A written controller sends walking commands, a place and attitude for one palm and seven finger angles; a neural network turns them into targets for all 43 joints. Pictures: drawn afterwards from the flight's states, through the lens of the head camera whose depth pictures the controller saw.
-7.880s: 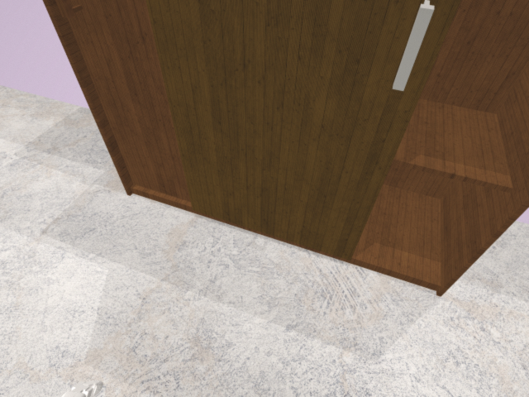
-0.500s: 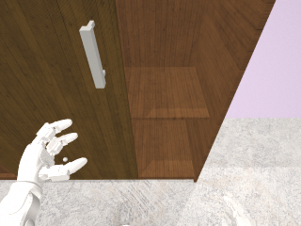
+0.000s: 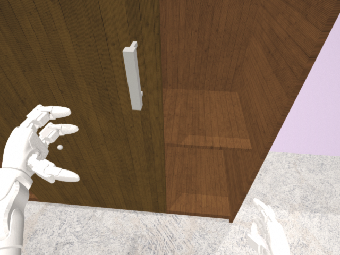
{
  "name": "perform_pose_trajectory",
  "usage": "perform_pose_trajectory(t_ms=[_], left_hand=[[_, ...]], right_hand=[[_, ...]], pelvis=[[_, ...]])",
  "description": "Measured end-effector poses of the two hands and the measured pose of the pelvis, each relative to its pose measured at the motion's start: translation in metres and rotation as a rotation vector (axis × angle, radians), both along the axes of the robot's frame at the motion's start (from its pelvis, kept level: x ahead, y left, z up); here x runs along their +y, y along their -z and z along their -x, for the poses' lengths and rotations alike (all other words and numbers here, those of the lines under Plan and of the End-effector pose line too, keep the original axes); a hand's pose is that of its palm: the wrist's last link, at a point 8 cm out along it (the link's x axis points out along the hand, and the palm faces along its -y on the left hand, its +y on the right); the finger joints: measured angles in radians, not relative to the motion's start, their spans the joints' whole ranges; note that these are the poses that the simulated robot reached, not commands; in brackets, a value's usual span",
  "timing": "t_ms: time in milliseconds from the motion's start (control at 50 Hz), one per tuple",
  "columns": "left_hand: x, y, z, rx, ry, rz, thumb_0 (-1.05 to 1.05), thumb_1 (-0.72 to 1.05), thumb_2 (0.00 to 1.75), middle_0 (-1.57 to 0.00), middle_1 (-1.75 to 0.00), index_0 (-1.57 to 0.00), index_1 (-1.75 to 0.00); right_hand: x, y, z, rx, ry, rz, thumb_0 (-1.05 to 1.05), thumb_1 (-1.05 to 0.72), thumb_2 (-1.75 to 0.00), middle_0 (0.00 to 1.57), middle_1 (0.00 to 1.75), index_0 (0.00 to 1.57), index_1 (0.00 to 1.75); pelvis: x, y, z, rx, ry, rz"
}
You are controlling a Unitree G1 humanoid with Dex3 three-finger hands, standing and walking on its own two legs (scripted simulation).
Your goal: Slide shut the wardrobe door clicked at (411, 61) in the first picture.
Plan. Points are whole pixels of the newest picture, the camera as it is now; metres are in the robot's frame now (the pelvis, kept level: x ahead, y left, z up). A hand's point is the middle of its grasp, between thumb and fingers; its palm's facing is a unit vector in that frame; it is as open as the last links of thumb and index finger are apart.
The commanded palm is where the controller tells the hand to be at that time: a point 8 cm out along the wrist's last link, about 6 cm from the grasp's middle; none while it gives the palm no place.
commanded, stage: raise the hand with hooked fingers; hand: left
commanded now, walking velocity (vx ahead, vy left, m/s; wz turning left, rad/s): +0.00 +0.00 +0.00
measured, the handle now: (135, 76) +0.50 +0.16 +0.20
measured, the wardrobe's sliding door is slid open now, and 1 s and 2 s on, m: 0.37 0.37 0.37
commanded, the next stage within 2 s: move the hooked fingers beside the handle in 0.78 s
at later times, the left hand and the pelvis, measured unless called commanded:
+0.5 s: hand (56, 120) +0.28 +0.26 +0.22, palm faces +0.07 -0.99 -0.11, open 14.0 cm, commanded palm +0.25 +0.30 +0.23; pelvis +0.01 -0.02 +0.01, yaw +0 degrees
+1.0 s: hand (66, 114) +0.30 +0.25 +0.22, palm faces +0.09 -0.99 -0.10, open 14.0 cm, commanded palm +0.27 +0.29 +0.22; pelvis +0.02 -0.02 +0.00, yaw +0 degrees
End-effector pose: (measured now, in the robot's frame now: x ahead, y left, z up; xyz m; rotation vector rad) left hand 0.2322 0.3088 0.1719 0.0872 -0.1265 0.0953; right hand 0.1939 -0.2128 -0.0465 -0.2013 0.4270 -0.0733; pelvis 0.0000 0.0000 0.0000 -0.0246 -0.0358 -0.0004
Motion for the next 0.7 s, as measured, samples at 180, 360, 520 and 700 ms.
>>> perform_pose_trajectory(t_ms=[180, 360, 520, 700], left_hand=[[0.008, -0.034, -0.008, -0.013, 0.000, -0.029, -0.01, -0.49, 0.30, -0.30, -1.20, -0.30, -1.19], [0.015, -0.063, -0.020, -0.022, 0.000, -0.042, -0.01, -0.50, 0.30, -0.30, -1.20, -0.30, -1.20], [0.001, -0.048, -0.028, 0.033, 0.028, -0.023, -0.01, -0.50, 0.29, -0.30, -1.20, -0.30, -1.20], [-0.004, -0.051, -0.033, -0.004, -0.001, -0.024, -0.01, -0.50, 0.29, -0.30, -1.20, -0.30, -1.20]], right_hand=[[0.003, 0.007, 0.004, 0.045, -0.019, -0.024, 0.01, -0.90, -0.90, 0.20, 0.30, 0.20, 0.30], [-0.017, 0.014, 0.013, 0.088, 0.012, -0.026, 0.01, -0.90, -0.90, 0.20, 0.30, 0.20, 0.30], [-0.036, 0.014, 0.013, 0.087, 0.051, -0.020, 0.02, -0.90, -0.90, 0.20, 0.30, 0.20, 0.30], [-0.039, 0.012, 0.003, 0.076, 0.057, -0.019, 0.02, -0.90, -0.90, 0.20, 0.30, 0.20, 0.30]], pelvis=[[-0.005, -0.004, 0.000, -0.015, -0.008, -0.003], [-0.012, -0.006, -0.002, -0.011, -0.009, -0.008], [-0.017, -0.005, -0.006, -0.001, 0.000, -0.013], [-0.022, -0.005, -0.013, -0.005, 0.002, -0.018]])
